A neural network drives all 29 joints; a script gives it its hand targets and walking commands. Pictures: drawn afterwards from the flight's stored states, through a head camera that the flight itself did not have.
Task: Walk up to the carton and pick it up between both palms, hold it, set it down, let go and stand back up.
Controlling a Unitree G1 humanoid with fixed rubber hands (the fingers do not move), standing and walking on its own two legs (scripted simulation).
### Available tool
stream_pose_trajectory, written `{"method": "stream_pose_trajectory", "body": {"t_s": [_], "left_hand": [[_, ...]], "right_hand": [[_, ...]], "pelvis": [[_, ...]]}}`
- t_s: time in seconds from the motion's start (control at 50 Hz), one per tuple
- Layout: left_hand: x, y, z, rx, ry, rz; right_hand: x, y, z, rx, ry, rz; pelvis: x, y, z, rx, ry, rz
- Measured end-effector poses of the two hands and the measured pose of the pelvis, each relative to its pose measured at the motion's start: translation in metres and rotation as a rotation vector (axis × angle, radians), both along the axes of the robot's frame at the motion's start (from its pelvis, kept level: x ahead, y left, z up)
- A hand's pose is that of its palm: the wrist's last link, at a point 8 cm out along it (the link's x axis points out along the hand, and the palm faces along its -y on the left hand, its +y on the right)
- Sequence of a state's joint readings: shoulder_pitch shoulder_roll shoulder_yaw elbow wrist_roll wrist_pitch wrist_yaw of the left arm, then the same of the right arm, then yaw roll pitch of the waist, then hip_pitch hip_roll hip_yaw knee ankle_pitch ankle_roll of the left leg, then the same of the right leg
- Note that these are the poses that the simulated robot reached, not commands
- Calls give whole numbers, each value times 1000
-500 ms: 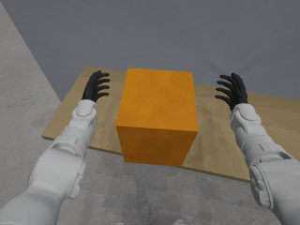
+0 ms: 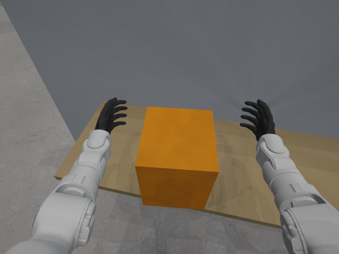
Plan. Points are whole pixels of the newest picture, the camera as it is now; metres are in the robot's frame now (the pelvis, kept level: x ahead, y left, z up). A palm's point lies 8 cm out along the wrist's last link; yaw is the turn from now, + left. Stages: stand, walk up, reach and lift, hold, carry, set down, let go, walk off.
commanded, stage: set down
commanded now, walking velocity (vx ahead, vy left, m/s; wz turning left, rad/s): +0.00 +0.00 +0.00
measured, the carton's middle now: (176, 159) +0.43 -0.02 -0.08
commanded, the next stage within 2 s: none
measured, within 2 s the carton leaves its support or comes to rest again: neither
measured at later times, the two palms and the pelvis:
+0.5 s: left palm (98, 173) +0.34 +0.19 +0.01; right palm (261, 180) +0.30 -0.22 +0.01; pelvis +0.02 +0.01 +0.01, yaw +0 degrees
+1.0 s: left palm (90, 209) +0.26 +0.20 -0.03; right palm (255, 212) +0.24 -0.20 -0.03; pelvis +0.03 +0.01 +0.01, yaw +0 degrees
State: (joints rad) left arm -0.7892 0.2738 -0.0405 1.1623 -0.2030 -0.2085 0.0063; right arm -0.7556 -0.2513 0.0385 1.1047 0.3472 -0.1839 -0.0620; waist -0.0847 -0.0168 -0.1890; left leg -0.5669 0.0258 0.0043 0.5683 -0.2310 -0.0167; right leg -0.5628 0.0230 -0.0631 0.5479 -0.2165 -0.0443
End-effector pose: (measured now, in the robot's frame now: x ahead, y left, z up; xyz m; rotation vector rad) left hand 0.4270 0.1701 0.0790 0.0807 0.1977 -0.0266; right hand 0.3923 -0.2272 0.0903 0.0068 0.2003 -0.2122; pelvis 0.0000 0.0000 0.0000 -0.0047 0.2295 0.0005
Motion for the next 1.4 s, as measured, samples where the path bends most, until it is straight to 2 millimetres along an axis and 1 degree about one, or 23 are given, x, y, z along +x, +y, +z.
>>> {"method": "stream_pose_trajectory", "body": {"t_s": [0.06, 0.14, 0.22, 0.28, 0.32, 0.4, 0.5, 0.56, 0.62, 0.7, 0.78, 0.84, 0.94, 1.08, 1.16, 1.26, 1.34, 1.4], "left_hand": [[-9, 1, -8, -1, 22, -1], [-32, 10, -32, -2, 63, 15], [-56, 23, -59, 7, 88, 54], [-68, 27, -70, 6, 81, 68], [-73, 27, -73, 5, 77, 60], [-80, 22, -72, -7, 43, 32], [-87, 18, -73, -10, 30, 15], [-94, 19, -76, -8, 20, 21], [-107, 23, -86, -3, 45, 33], [-134, 32, -106, -8, 107, 71], [-155, 36, -116, -10, 119, 94], [-162, 35, -116, -11, 102, 86], [-164, 33, -114, 0, 106, 69], [-165, 31, -103, 16, 96, 45], [-175, 35, -103, 29, 138, 53], [-192, 42, -111, 18, 212, 89], [-204, 47, -117, 17, 275, 103], [-208, 51, -118, 18, 296, 106]], "right_hand": [[-7, 8, -13, 1, 30, 13], [-26, 15, -39, 13, 45, 8], [-48, 16, -65, 38, 51, -23], [-62, 15, -79, 49, 62, -36], [-69, 14, -85, 52, 66, -43], [-79, 12, -83, 41, 28, -46], [-87, 9, -81, 19, 9, -32], [-94, 10, -85, 7, 14, -18], [-107, 14, -97, 3, 52, -5], [-129, 20, -117, 12, 104, -12], [-143, 26, -122, 16, 89, -19], [-147, 29, -123, 9, 79, -14], [-150, 30, -126, 1, 91, 0], [-152, 34, -121, 8, 72, 5], [-156, 36, -122, 21, 89, 4], [-162, 38, -125, 14, 128, 24], [-168, 32, -128, -13, 180, 25], [-174, 26, -128, -37, 215, 27]], "pelvis": [[2, 2, 4, 2, -32, -4], [6, 5, 9, -1, -63, -4], [9, 8, 8, -6, -54, 1], [12, 10, 7, -10, -40, 5], [13, 11, 7, -12, -40, 6], [17, 12, 7, -17, -54, 4], [19, 13, 7, -15, -91, 0], [21, 12, 7, -13, -111, 0], [22, 11, 8, -9, -139, 1], [23, 11, 8, -8, -150, 6], [24, 10, 7, -10, -133, 7], [24, 11, 6, -10, -133, 2], [25, 11, 6, -9, -159, 1], [32, 12, 8, -6, -212, -11], [35, 12, 10, -5, -257, -17], [37, 11, 11, -3, -292, -16], [38, 11, 12, -4, -311, -18], [39, 10, 13, -4, -313, -23]]}}
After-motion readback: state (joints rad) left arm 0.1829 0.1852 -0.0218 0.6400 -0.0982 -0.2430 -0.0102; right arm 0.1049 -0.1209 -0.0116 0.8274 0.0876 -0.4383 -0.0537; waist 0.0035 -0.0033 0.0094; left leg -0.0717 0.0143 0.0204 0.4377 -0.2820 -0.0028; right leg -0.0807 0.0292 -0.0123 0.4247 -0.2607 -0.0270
